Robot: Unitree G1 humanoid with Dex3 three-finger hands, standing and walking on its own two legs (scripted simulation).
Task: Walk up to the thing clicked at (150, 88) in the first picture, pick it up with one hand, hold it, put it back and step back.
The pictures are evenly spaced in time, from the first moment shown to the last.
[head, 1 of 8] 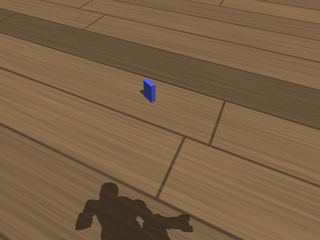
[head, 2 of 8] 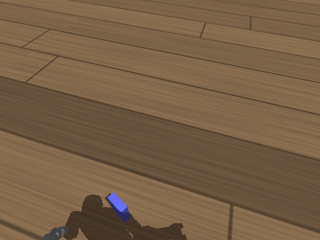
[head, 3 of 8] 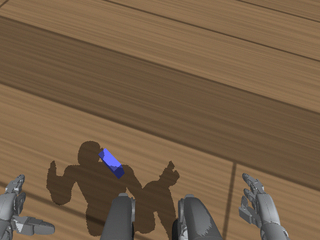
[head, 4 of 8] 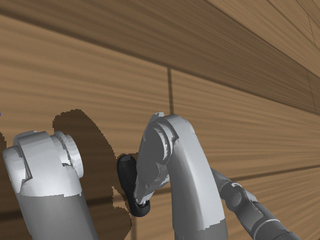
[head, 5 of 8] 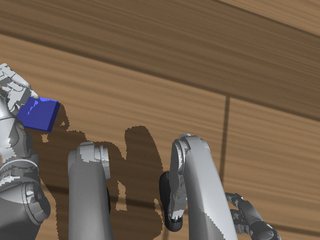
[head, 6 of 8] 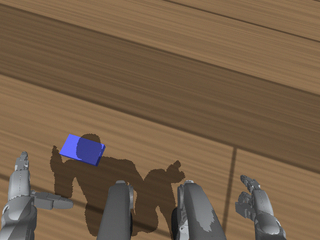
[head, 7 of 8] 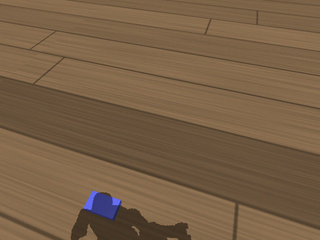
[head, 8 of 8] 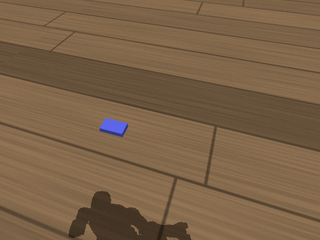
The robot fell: no
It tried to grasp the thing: yes
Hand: left
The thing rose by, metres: 0.16
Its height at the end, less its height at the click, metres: -0.07
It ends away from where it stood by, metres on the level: 0.15
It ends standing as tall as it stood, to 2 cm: no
